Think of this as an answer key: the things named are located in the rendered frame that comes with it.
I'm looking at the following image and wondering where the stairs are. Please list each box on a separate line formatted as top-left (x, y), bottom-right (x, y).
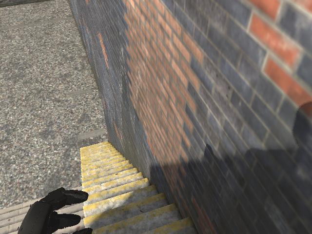
top-left (80, 141), bottom-right (199, 234)

